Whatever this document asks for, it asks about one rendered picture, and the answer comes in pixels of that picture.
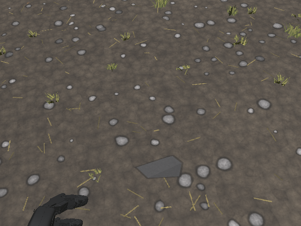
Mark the robot left hand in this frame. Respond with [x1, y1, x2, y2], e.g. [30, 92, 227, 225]
[27, 193, 88, 226]

